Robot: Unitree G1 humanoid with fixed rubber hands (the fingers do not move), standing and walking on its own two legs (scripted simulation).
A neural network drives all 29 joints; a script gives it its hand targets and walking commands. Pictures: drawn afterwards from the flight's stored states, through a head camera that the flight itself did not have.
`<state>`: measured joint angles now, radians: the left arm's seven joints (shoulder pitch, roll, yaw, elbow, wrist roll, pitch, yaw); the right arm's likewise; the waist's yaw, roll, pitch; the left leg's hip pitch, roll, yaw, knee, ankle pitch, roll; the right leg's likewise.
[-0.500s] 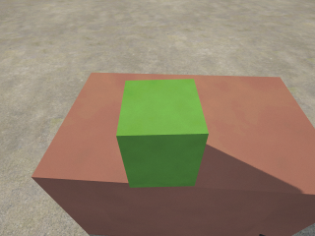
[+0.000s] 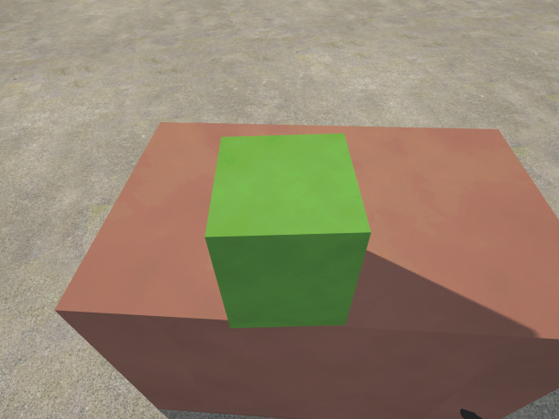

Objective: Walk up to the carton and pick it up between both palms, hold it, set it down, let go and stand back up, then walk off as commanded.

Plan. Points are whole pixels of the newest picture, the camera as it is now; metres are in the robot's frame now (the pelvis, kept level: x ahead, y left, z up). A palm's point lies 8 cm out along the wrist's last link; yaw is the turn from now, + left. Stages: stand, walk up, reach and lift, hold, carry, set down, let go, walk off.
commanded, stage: walk off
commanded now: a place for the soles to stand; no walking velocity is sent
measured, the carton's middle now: (285, 234) +0.42 +0.02 +0.03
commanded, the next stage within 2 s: none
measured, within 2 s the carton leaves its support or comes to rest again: neither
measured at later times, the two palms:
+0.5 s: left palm out of the picture -0.03 +0.40 -0.15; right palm out of the picture -0.08 -0.21 -0.09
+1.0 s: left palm out of the picture -0.21 +0.51 -0.14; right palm out of the picture -0.16 -0.13 -0.10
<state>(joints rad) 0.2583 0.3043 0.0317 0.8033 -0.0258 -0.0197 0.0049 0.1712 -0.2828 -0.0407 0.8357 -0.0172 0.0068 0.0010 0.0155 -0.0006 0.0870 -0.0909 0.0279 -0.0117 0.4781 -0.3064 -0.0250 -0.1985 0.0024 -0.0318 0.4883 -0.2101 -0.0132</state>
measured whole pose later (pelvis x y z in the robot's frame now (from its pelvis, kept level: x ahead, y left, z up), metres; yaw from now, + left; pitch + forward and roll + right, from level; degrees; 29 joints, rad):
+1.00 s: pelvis -0.28 +0.18 -0.03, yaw +0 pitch -5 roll -3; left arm 0.22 0.40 0.12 0.80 -0.01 0.07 0.04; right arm 0.13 -0.37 -0.09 0.83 -0.01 0.06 -0.01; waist 0.03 -0.02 0.17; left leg -0.36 -0.06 -0.17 1.07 -0.48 -0.02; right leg -0.26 0.02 0.09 0.70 -0.36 -0.03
